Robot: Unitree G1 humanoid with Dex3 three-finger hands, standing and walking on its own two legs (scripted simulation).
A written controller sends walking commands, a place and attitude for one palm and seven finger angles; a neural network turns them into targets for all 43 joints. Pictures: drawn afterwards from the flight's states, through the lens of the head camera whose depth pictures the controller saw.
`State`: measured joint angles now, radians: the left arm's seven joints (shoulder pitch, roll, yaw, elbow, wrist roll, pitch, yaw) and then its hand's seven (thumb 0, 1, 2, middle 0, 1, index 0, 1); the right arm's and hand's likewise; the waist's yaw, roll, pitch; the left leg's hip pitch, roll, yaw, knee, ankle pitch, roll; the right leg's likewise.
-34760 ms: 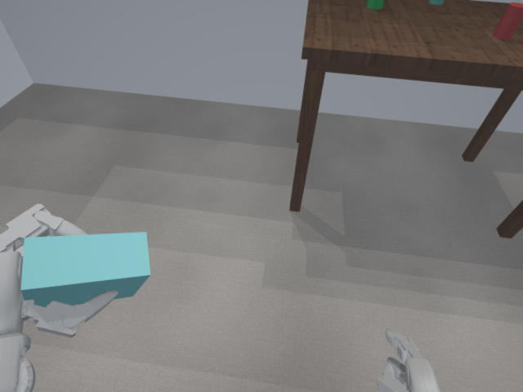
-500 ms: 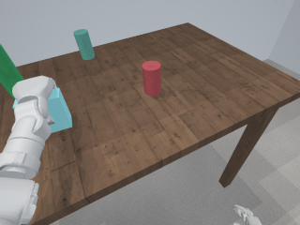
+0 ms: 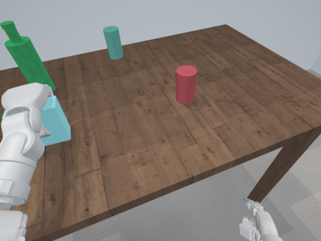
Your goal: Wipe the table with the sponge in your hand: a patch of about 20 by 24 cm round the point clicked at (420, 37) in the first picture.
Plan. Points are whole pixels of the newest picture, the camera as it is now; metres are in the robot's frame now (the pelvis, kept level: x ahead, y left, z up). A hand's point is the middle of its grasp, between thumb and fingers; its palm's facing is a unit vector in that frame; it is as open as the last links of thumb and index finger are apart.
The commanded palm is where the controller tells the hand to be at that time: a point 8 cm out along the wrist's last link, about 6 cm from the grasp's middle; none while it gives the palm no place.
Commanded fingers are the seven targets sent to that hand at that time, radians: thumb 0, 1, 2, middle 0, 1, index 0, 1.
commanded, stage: slide back across to the first lane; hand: left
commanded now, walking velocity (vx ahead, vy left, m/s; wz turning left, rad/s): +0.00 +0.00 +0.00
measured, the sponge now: (44, 128) +0.34 +0.35 +0.11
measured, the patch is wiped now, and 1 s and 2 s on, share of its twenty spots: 0.95 0.95 0.95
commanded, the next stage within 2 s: wipe back along the first lane in 0.06 s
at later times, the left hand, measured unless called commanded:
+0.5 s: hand (35, 123) +0.32 +0.34 +0.15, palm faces +0.04 -0.03 -1.00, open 9.5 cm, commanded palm +0.28 +0.33 +0.19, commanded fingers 0.00 0.10 1.30 -1.20 -1.60 -1.20 -1.60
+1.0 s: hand (35, 136) +0.28 +0.32 +0.15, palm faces +0.07 -0.02 -1.00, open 9.5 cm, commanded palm +0.23 +0.30 +0.17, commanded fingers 0.00 0.10 1.30 -1.20 -1.60 -1.20 -1.60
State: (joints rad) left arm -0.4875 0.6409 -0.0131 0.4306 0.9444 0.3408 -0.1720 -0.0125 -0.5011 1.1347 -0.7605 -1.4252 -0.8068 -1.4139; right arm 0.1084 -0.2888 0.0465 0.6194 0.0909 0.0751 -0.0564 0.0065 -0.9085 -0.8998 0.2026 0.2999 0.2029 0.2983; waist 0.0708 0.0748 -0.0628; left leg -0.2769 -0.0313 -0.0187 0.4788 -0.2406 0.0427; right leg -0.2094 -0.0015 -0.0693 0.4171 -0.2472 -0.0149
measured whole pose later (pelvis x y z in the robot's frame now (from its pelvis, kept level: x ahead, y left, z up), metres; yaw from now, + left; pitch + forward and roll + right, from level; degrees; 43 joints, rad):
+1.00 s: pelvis +0.00 -0.01 +0.00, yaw -1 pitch +0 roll -1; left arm -0.13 0.62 0.04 0.04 0.90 0.44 -0.13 -0.01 -0.47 1.13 -0.73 -1.46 -0.77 -1.45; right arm 0.07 -0.29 0.06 0.59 0.09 0.09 -0.04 0.01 -0.91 -0.90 0.20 0.30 0.20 0.30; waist 0.09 0.10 -0.07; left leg -0.25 -0.01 -0.01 0.51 -0.26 0.03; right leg -0.19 0.02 -0.06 0.46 -0.27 -0.02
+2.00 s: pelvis -0.01 +0.00 +0.00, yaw -2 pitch -2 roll -1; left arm 0.29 0.50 0.02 -0.49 0.86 0.55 0.02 0.03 -0.46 1.12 -0.71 -1.48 -0.76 -1.46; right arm 0.05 -0.27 0.07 0.60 0.08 0.05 -0.04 0.01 -0.91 -0.90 0.20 0.30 0.18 0.29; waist 0.14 0.11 -0.07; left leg -0.22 -0.01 0.02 0.53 -0.28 0.04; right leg -0.17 0.01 -0.03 0.48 -0.28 -0.01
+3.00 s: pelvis -0.03 -0.03 +0.00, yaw -2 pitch -5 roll +0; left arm 0.08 0.61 0.01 -0.37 0.78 0.55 -0.11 -0.01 -0.50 1.11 -0.78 -1.41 -0.83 -1.39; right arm 0.01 -0.26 0.09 0.66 0.07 0.01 -0.09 0.01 -0.91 -0.90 0.20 0.30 0.19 0.29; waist 0.17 0.12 -0.03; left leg -0.18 0.00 -0.01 0.50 -0.23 0.00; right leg -0.14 0.03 -0.05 0.48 -0.25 -0.05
